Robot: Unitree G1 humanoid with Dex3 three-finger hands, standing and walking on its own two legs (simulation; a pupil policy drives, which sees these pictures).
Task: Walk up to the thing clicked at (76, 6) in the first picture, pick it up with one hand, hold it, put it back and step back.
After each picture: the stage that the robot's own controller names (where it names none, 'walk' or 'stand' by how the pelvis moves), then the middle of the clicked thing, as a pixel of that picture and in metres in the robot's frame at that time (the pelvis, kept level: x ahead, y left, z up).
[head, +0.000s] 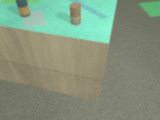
stand; (75, 14) +0.89 +0.05 -0.04
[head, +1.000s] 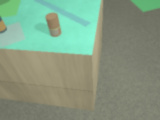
walk; (53, 25) +0.76 +0.19 -0.03
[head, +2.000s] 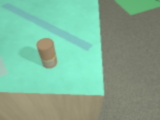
stand; (47, 53) +0.50 +0.16 +0.00
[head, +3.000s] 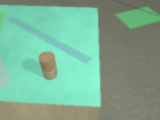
stand; (48, 66) +0.49 +0.16 -0.04
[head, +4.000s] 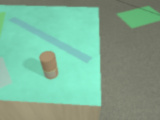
stand; (49, 65) +0.49 +0.16 -0.04
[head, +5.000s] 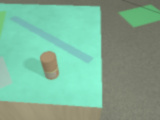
stand; (50, 65) +0.49 +0.16 -0.04
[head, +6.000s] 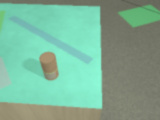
stand; (49, 66) +0.48 +0.16 -0.04
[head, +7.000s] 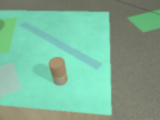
rise first; (58, 71) +0.46 +0.14 -0.03
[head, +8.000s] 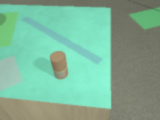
go down; (59, 65) +0.49 +0.14 -0.03
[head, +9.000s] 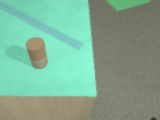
go down; (37, 53) +0.50 +0.14 -0.01
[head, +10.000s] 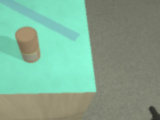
go down; (29, 45) +0.49 +0.14 +0.02
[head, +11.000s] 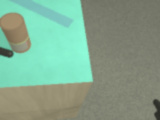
close in; (16, 34) +0.50 +0.15 +0.05
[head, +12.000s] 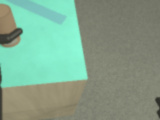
lift; (4, 26) +0.52 +0.16 +0.06
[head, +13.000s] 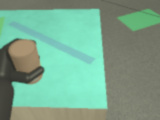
lift; (27, 63) +0.34 +0.16 +0.18
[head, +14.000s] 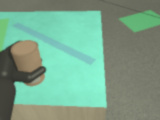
hold; (29, 63) +0.34 +0.16 +0.17
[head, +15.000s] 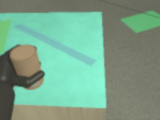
hold; (28, 68) +0.33 +0.16 +0.17
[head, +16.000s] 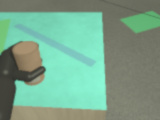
crouch; (30, 63) +0.35 +0.16 +0.16
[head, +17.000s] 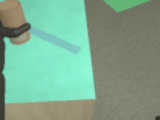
lower; (14, 23) +0.49 +0.17 +0.17
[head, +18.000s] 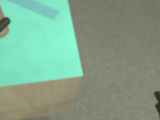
lower; out of the picture +0.55 +0.17 +0.07
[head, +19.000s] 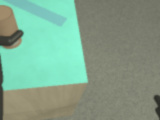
lower; (6, 28) +0.52 +0.16 +0.05
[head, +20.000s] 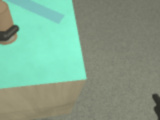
lower; (1, 23) +0.53 +0.16 +0.06
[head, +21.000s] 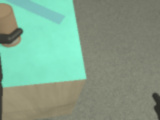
lower; (5, 26) +0.52 +0.15 +0.06
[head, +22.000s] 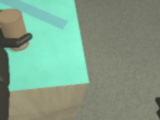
open; (14, 31) +0.51 +0.14 +0.06
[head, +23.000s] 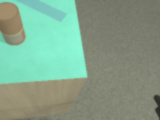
rise; (10, 25) +0.52 +0.14 +0.05
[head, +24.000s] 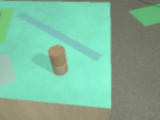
sink last; (58, 60) +0.48 +0.13 +0.01
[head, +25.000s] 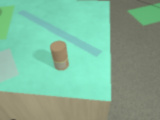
stand; (60, 56) +0.51 +0.13 +0.01
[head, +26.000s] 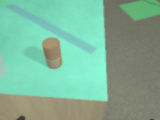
stand; (52, 53) +0.49 +0.13 +0.02
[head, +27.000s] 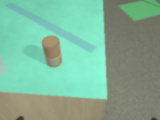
stand; (52, 52) +0.50 +0.13 +0.03
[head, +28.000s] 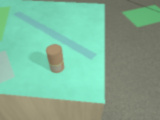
stand; (55, 59) +0.51 +0.14 -0.02
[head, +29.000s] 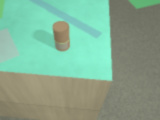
walk; (61, 36) +0.57 +0.09 -0.01
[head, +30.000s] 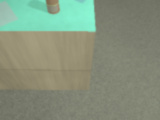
walk; (52, 0) +0.80 +0.18 -0.01
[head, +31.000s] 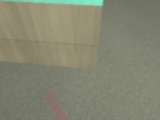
stand; out of the picture +1.13 +0.11 -0.01
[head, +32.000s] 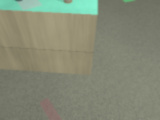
stand; out of the picture +1.13 +0.12 -0.04
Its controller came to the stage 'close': yes
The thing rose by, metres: 0.20
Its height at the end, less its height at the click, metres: +0.00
